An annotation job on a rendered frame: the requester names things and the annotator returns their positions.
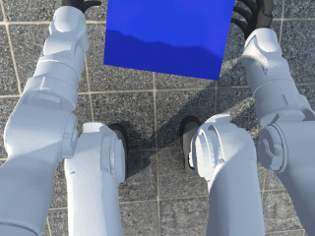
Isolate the left robot forearm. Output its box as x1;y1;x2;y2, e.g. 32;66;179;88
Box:
3;6;90;153

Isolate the robot left thigh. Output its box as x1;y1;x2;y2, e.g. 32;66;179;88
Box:
66;131;125;236

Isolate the right robot forearm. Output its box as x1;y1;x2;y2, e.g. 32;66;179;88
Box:
240;28;315;128

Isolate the carton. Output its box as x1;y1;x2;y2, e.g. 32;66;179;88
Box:
103;0;235;81

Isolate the robot right hand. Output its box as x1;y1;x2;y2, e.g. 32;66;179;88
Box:
230;0;274;41

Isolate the robot left hand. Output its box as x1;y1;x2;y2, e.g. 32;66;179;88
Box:
61;0;101;14

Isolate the left robot foot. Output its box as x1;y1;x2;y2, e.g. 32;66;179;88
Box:
108;123;129;185

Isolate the right robot upper arm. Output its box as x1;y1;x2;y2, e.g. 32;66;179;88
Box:
256;120;315;236

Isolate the left robot upper arm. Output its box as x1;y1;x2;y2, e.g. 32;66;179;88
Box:
0;104;79;236

